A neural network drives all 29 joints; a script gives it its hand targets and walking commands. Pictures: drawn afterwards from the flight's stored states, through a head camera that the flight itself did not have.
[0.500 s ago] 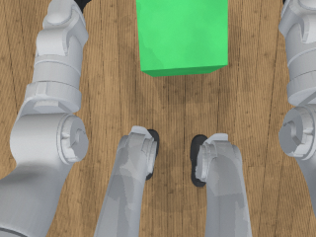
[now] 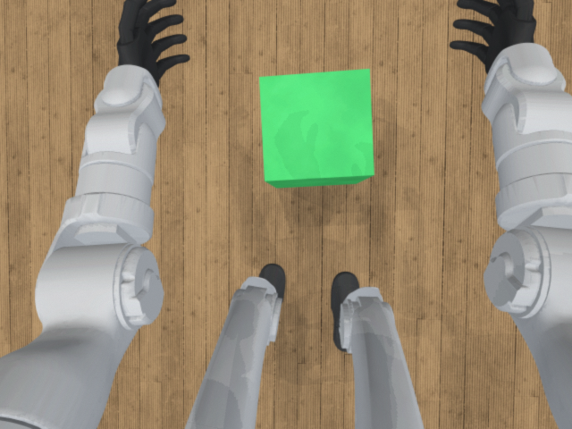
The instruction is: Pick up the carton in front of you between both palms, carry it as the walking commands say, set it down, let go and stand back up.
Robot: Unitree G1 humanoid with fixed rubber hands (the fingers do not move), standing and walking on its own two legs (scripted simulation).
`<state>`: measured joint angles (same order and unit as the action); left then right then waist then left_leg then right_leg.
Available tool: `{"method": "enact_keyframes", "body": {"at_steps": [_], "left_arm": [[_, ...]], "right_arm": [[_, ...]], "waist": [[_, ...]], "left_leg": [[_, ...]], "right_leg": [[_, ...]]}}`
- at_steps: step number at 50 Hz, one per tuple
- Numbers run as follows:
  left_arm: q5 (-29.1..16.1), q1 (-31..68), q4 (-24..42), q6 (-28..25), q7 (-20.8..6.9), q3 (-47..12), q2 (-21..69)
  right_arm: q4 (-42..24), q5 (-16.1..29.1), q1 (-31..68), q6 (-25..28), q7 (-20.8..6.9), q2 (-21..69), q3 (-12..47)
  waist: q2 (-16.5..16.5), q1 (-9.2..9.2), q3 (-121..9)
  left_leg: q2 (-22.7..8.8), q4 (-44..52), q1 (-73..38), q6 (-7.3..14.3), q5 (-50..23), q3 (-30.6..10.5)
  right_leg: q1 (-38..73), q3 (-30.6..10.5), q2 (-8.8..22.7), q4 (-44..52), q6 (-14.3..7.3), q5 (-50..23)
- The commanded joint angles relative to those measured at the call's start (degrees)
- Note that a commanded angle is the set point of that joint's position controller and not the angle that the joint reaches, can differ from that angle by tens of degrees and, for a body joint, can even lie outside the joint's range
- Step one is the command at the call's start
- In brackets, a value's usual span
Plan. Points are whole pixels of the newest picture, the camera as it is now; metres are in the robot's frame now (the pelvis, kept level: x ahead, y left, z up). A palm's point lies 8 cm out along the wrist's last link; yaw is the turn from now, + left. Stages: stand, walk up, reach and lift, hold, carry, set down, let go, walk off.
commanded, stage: let go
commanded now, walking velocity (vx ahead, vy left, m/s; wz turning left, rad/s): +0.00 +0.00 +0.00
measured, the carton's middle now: (315, 138) +0.53 +0.01 -0.50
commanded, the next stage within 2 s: stand in 1.36 s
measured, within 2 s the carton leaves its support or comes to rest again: neither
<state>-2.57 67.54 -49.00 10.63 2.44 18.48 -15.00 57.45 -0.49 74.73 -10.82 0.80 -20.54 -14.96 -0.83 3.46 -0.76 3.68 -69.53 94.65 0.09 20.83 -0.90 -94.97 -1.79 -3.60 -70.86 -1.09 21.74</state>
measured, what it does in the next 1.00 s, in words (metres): rises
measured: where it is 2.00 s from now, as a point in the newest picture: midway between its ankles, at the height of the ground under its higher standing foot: (305, 319)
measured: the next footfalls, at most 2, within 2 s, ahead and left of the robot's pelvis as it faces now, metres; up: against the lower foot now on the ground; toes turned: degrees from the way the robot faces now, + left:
none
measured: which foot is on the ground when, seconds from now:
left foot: down 0.00-1.00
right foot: down 0.00-1.00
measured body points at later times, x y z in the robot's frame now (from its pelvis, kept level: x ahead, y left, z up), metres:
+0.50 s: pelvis +0.06 +0.01 +0.11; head +0.28 +0.00 +0.51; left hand +0.40 +0.25 +0.00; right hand +0.41 -0.21 -0.01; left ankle +0.07 +0.11 -0.59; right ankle +0.07 -0.10 -0.59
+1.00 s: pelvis +0.09 -0.01 +0.15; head +0.12 -0.01 +0.60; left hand +0.26 +0.23 +0.08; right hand +0.26 -0.25 +0.07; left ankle +0.07 +0.11 -0.59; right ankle +0.07 -0.10 -0.59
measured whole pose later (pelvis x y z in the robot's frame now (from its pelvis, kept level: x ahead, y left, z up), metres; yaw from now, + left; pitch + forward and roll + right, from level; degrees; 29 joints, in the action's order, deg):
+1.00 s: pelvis +0.09 -0.01 +0.15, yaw +0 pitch +1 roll +0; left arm 0.0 -14.6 -23.9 3.2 -4.7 2.8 -12.5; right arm 26.2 0.3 -12.9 -3.1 -3.5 -12.5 -2.6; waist 0.1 -0.3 2.8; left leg 2.1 -23.9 10.1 0.4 14.2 -3.3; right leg -10.1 -2.5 -3.3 -24.6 -2.3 15.0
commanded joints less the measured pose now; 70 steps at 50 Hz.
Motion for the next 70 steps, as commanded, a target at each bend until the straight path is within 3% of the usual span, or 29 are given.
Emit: {"method": "enact_keyframes", "body": {"at_steps": [1,3,4,6,7,13,14,16,17,19,21,22,23,24,26,30,34,35,37,42,48,49,51,53,60,63,66,68,70], "left_arm": [[2.58,5.97,5.57,-1.71,-2.11,2.0,-8.24],[3.55,0.85,7.12,-1.93,-3.91,-1.13,-6.43],[5.33,-2.24,11.27,-2.32,-4.55,0.07,-8.26],[5.64,-6.88,12.45,-3.2,-5.59,-1.56,-8.45],[7.5,-10.25,10.9,-3.2,-5.73,0.07,-9.95],[7.43,-22.13,16.82,-5.68,-6.93,-2.83,-5.91],[5.9,-23.36,16.39,-5.82,-7.27,-3.77,-5.95],[4.5,-31.52,15.62,-6.78,-6.71,-5.62,-5.16],[3.61,-32.07,18.02,-7.38,-6.72,-6.19,-5.38],[3.83,-39.11,17.57,-8.38,-6.62,-6.03,-4.98],[3.03,-43.72,18.29,-8.77,-6.79,-6.81,-3.72],[3.83,-48.27,16.23,-8.88,-6.62,-6.17,-1.74],[2.46,-50.08,16.58,-9.62,-6.8,-9.2,-2.34],[2.65,-52.33,18.4,-10.41,-6.44,-8.54,-2.81],[1.22,-53.4,21.74,-11.3,-6.49,-10.14,-2.92],[2.0,-64.04,25.44,-12.01,-5.11,-9.93,-2.48],[1.03,-72.22,26.13,-12.33,-5.71,-13.56,-1.51],[2.1,-73.05,27.39,-12.38,-5.37,-12.72,-3.69],[1.86,-78.0,28.57,-11.97,-5.28,-12.85,-2.85],[0.9,-75.85,30.61,-11.42,-6.52,-15.18,-2.71],[3.24,-78.19,31.71,-6.74,-7.64,-13.21,-3.56],[2.45,-80.0,30.31,-6.18,-7.44,-14.38,-2.78],[4.31,-79.0,31.8,-4.35,-7.62,-11.95,-3.56],[3.92,-75.25,32.18,-3.72,-7.17,-13.78,-3.45],[4.7,-77.41,32.44,-2.45,-7.2,-12.97,-4.22],[4.02,-80.35,31.96,-2.42,-6.78,-14.36,-2.1],[5.0,-76.84,33.25,0.87,-4.47,-12.04,-6.16],[3.27,-76.08,34.7,0.72,-4.2,-12.73,-5.49],[4.23,-78.64,23.52,-5.18,-1.63,-12.72,-8.39]], "right_arm": [[-7.58,-3.72,7.98,0.78,1.03,-3.25,-1.57],[-6.96,-4.21,-0.31,0.95,2.03,-0.54,-2.56],[-10.77,-4.75,-3.98,0.99,2.79,-0.04,-2.82],[-16.49,-4.86,-10.23,1.72,3.18,0.05,-1.57],[-18.14,-5.62,-12.01,2.38,3.16,3.49,0.88],[-24.0,-2.98,-25.16,4.6,2.12,3.55,0.67],[-24.66,-3.04,-27.85,5.16,1.76,4.71,0.74],[-25.35,-1.45,-32.69,6.31,0.34,5.03,3.54],[-27.14,-2.71,-34.61,6.95,0.33,3.82,2.38],[-27.89,-2.89,-41.67,7.81,-0.12,4.24,3.22],[-26.41,-2.4,-47.92,7.91,-0.6,6.14,3.13],[-26.83,-1.65,-48.47,8.52,-0.84,5.38,4.16],[-25.62,-2.11,-54.53,9.07,-1.15,5.55,5.24],[-28.15,-1.55,-53.01,9.74,-1.15,6.25,5.84],[-28.96,-0.53,-56.99,10.78,-0.97,4.26,5.75],[-29.62,-0.87,-67.15,11.82,-1.3,2.27,5.09],[-31.11,-0.36,-76.51,12.27,-2.8,4.78,7.38],[-29.84,0.32,-76.86,12.26,-3.05,4.86,8.27],[-32.65,0.26,-82.0,12.39,-2.98,3.18,8.36],[-35.13,-0.6,-82.18,11.67,-3.63,4.5,8.64],[-35.14,0.79,-83.75,6.58,-4.74,3.94,11.02],[-39.34,0.11,-82.61,6.12,-4.9,3.93,11.79],[-38.57,1.11,-82.93,5.32,-5.37,3.64,12.44],[-37.95,0.34,-82.94,4.1,-5.13,3.37,11.15],[-38.46,0.05,-85.17,3.01,-5.15,3.86,11.67],[-37.44,-0.64,-86.47,2.81,-4.87,6.35,12.34],[-37.37,0.33,-89.41,5.28,-2.0,2.36,9.77],[-37.93,0.25,-87.64,5.5,-1.63,3.57,11.03],[-30.5,-1.36,-81.92,7.64,0.31,-1.97,11.06]], "waist": [[-5.64,0.09,-64.13],[-2.44,-1.51,-65.94],[-1.97,1.12,-65.44],[0.21,-1.56,-65.41],[-3.84,0.97,-61.73],[2.48,0.55,-47.97],[0.55,-2.71,-49.6],[-0.01,0.55,-45.66],[-0.64,-2.85,-46.3],[-0.26,-0.55,-43.24],[-0.39,-3.29,-39.48],[0.57,0.74,-37.0],[-1.19,-3.02,-37.08],[1.3,0.91,-34.68],[-0.02,-2.11,-33.93],[3.48,-2.02,-32.74],[2.53,-3.76,-23.83],[4.7,-1.09,-20.56],[1.64,-3.51,-17.89],[-2.55,-4.9,-8.27],[0.78,-3.01,3.78],[-3.28,-3.44,5.97],[3.17,-3.07,4.87],[-0.76,-4.13,8.25],[1.27,-4.72,3.95],[-0.69,-2.13,5.02],[-0.6,-4.93,2.12],[-1.03,-4.37,2.18],[-0.12,-0.62,2.63]], "left_leg": [[0.65,10.29,-31.39,-2.02,-21.09,3.11],[0.88,13.19,-31.48,-2.77,-24.01,3.89],[0.69,13.81,-35.88,-2.09,-27.6,2.74],[0.31,15.47,-42.41,-1.98,-29.93,2.09],[-0.48,17.01,-43.83,-1.1,-29.62,1.67],[-1.01,21.76,-57.04,-1.19,-29.61,-0.39],[-1.35,24.16,-59.35,-1.32,-28.35,-1.21],[-2.0,26.64,-62.07,-0.8,-27.59,-2.52],[-1.97,26.51,-61.95,-1.12,-26.3,-1.94],[-2.34,26.87,-64.02,-1.03,-29.44,-2.15],[-2.52,30.34,-69.02,-1.12,-30.49,-3.74],[-3.06,30.04,-68.45,-0.87,-33.24,-2.97],[-2.89,29.29,-72.34,-0.81,-32.93,-3.57],[-2.86,30.89,-70.18,-1.01,-33.73,-3.33],[-2.81,30.97,-73.01,-0.71,-36.44,-3.35],[-4.01,33.05,-83.43,-1.05,-46.67,-5.16],[-3.42,38.22,-85.11,-1.57,-41.19,-4.06],[-2.83,39.79,-83.12,-1.85,-38.06,-3.85],[-3.08,41.61,-87.41,-1.32,-35.09,-3.43],[-1.57,47.59,-84.93,-0.52,-23.38,-1.56],[-1.75,48.88,-85.11,-0.21,-7.63,1.08],[-2.36,49.78,-85.11,0.68,-7.95,-0.44],[-1.83,47.14,-88.56,-0.92,-9.79,1.22],[-2.38,48.03,-88.36,0.05,-6.81,-0.24],[-1.69,45.67,-92.15,-1.01,-11.65,1.14],[-1.97,46.8,-92.7,-0.34,-12.95,-0.26],[-1.18,44.74,-88.77,-0.19,-10.06,0.35],[-1.19,45.26,-88.89,-0.05,-8.97,-0.07],[-4.84,45.02,-80.03,-1.28,-12.12,-3.77]], "right_leg": [[49.98,-1.04,0.55,10.78,2.25,-23.52],[57.27,-2.49,0.62,11.87,1.78,-34.78],[54.01,-2.66,1.09,13.48,2.27,-33.57],[57.68,-2.11,0.63,14.6,2.03,-39.27],[53.87,-1.62,0.12,17.32,2.76,-31.58],[46.8,-2.1,1.44,26.9,1.7,-20.33],[52.0,0.31,0.46,25.89,2.05,-21.94],[52.52,-0.41,1.13,27.5,1.27,-19.97],[57.19,-0.33,0.98,27.91,1.18,-20.67],[56.99,-0.83,0.98,29.5,1.78,-21.62],[59.58,0.34,0.68,30.19,1.12,-21.51],[56.88,-0.23,1.1,32.63,1.32,-22.63],[60.31,0.06,0.59,31.46,1.65,-22.39],[61.42,-0.72,1.22,32.91,1.21,-22.99],[62.88,-1.08,1.38,33.91,1.34,-28.04],[64.23,-0.62,1.07,36.67,0.81,-30.11],[71.66,-0.96,1.54,41.61,1.46,-31.57],[73.4,-2.33,2.18,43.48,1.17,-27.19],[78.11,-2.18,2.23,45.24,1.77,-29.18],[85.92,-1.64,2.83,48.73,2.43,-26.98],[87.57,-1.94,4.41,52.39,1.54,-8.72],[86.12,0.09,3.21,51.22,1.99,-9.73],[86.57,-1.79,4.96,52.8,0.68,-9.05],[84.56,-0.92,4.34,52.01,1.21,-8.1],[87.67,-0.38,3.69,49.94,2.16,-15.05],[88.45,-0.54,3.35,49.48,1.58,-14.17],[92.13,-1.28,3.52,47.04,1.22,-20.19],[92.46,-1.03,3.52,47.07,1.11,-18.49],[85.33,-1.82,4.58,47.15,2.47,-9.67]]}}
